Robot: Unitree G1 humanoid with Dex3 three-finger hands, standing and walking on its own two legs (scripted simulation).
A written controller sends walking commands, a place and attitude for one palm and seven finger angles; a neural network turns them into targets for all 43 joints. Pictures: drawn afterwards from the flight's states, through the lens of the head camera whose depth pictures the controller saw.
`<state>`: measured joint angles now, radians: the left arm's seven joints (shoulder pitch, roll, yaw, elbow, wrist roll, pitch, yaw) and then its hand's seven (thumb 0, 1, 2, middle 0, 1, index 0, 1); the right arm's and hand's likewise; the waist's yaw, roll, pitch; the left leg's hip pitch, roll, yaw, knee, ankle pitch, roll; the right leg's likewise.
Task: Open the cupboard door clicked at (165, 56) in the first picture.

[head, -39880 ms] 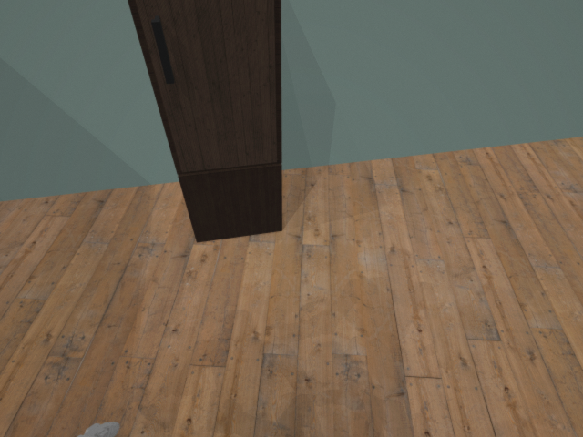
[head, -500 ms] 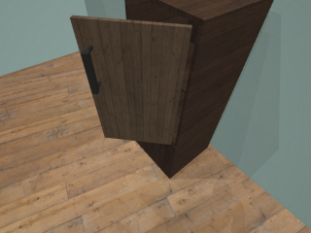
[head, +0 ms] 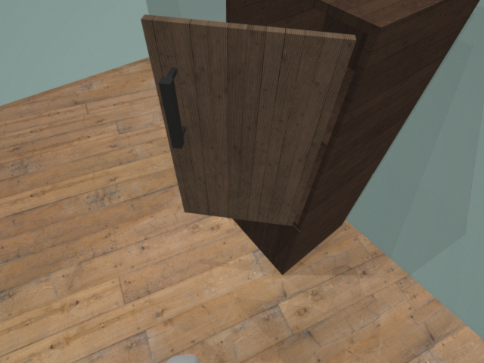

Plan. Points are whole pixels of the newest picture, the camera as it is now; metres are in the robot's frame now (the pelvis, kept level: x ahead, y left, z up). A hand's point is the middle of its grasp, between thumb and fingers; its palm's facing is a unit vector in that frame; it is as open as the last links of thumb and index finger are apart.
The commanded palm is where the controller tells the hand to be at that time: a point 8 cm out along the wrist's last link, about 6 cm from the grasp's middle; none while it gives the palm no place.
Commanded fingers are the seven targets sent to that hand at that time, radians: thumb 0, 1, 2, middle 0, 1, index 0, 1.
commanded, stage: come to a stop and stand still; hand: left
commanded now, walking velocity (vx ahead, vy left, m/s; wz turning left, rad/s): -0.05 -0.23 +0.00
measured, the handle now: (175, 110) +0.54 +0.19 +0.10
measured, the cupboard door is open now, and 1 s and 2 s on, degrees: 44 44 44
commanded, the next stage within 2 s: look again from close up in 0.90 s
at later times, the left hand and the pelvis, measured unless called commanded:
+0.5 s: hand out of the picture +0.07 +0.17 -0.16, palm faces -0.03 -0.97 -0.26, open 7.3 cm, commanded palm none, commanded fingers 0.00 0.90 0.90 -0.20 -0.30 -0.20 -0.30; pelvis +0.00 -0.01 +0.00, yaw -1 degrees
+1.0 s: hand out of the picture -0.02 +0.14 -0.16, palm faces +0.05 -0.98 -0.20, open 7.3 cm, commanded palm none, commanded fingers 0.00 0.90 0.90 -0.20 -0.30 -0.20 -0.30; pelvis -0.01 -0.03 +0.01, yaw +1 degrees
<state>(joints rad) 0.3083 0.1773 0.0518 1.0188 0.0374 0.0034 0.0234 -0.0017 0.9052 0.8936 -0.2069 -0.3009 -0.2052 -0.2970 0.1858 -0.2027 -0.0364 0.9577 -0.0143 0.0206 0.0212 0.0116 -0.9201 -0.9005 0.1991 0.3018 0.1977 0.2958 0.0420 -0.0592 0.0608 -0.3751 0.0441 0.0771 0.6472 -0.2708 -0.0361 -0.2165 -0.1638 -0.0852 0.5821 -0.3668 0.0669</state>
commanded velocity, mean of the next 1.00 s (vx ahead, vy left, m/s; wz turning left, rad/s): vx -0.02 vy -0.07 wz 0.00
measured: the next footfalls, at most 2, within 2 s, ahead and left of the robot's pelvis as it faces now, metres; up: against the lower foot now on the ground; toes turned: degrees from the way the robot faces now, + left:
left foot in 0.02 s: +0.08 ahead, +0.15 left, +0.00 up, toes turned +5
right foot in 0.42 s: +0.03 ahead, -0.09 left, +0.00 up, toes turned -3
